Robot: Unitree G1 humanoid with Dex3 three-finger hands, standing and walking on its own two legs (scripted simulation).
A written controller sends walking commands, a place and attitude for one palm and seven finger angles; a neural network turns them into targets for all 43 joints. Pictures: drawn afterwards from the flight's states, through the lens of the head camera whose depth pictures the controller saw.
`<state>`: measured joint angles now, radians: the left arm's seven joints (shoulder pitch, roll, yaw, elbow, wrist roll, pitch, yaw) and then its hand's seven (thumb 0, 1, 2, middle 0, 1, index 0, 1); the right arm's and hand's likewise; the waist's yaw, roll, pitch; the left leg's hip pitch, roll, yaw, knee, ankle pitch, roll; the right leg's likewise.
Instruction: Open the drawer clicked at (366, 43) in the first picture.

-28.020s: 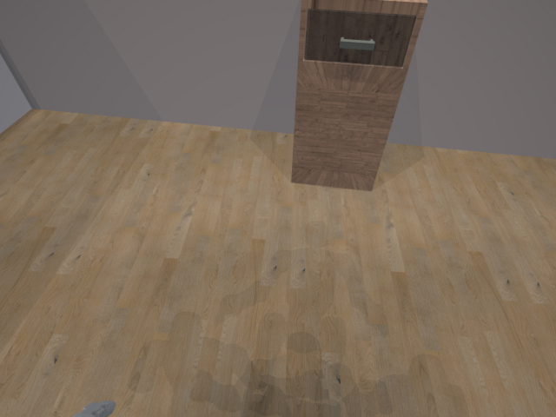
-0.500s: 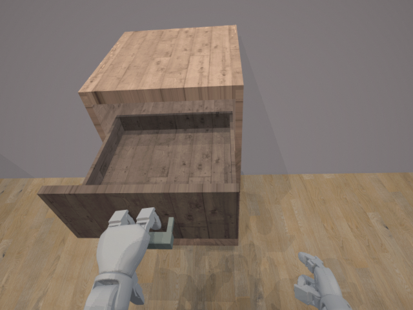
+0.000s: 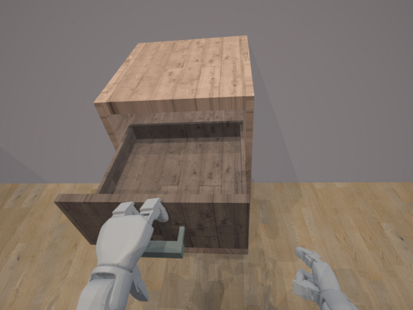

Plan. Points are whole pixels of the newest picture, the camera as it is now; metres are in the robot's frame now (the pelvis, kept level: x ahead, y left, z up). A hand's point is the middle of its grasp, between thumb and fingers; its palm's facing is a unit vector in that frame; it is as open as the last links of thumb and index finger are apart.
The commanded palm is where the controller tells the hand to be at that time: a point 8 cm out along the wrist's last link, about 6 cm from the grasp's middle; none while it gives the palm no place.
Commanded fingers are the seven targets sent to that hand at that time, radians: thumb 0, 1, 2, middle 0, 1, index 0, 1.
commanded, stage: lift the hand off the handle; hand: left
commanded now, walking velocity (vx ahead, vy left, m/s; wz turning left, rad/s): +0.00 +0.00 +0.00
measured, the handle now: (154, 239) +0.25 +0.16 +0.01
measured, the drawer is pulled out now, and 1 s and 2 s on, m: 0.30 0.30 0.30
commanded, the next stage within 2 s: draw the hand back to the body in 0.56 s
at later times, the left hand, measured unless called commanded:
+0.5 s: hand (137, 193) +0.24 +0.15 +0.17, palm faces +0.29 -0.20 -0.94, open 13.8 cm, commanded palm +0.19 +0.16 +0.21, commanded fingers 0.00 -0.50 0.30 -0.30 -1.20 -0.30 -1.20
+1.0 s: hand (111, 217) +0.21 +0.19 +0.14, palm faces +0.13 -0.17 -0.98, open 13.9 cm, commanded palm +0.17 +0.19 +0.20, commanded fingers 0.00 -0.50 0.30 -0.30 -1.20 -0.30 -1.20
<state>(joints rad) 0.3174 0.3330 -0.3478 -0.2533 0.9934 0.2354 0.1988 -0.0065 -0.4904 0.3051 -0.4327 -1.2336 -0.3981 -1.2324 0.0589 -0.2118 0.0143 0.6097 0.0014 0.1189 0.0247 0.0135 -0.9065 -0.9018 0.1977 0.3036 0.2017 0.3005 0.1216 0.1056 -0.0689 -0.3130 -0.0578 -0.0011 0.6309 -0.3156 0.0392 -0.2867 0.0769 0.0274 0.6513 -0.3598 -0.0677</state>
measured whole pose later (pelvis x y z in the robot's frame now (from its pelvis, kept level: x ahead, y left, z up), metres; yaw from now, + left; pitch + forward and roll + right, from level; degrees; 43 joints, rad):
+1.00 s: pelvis +0.00 -0.01 +0.01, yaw +0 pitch -3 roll +1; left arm 0.29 0.45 -0.12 -0.45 0.86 0.29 0.01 -0.01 -0.49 0.30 -0.31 -1.20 -0.32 -1.20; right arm 0.03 -0.26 0.04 0.62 0.04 0.16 0.03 0.01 -0.91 -0.90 0.20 0.30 0.20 0.30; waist 0.10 0.13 -0.04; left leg -0.20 -0.04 -0.02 0.50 -0.25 0.02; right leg -0.17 0.09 0.02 0.50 -0.29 -0.08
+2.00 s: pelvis +0.02 +0.01 +0.01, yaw +2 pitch -2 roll -1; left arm 0.57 0.36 0.30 -0.51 -0.08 -0.09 0.11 0.00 0.49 0.73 -0.23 -0.56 -0.24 -0.56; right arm 0.17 -0.22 0.02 0.63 0.03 -0.08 -0.06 0.01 -0.90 -0.90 0.20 0.30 0.20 0.30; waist 0.05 0.06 -0.02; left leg -0.18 -0.07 -0.04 0.50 -0.28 0.05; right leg -0.11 0.07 0.00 0.45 -0.30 -0.05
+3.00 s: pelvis -0.05 +0.01 +0.00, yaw +2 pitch +2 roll -1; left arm 0.64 0.41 0.39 -0.61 -0.05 -0.20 0.13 0.01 0.89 0.90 -0.21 -0.30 -0.21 -0.30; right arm 0.18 -0.21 0.00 0.55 0.03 -0.04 -0.06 0.01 -0.90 -0.90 0.20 0.30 0.20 0.30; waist 0.01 0.02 -0.01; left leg -0.41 -0.06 -0.02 0.59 -0.22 0.05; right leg -0.36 0.07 -0.01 0.58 -0.25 -0.04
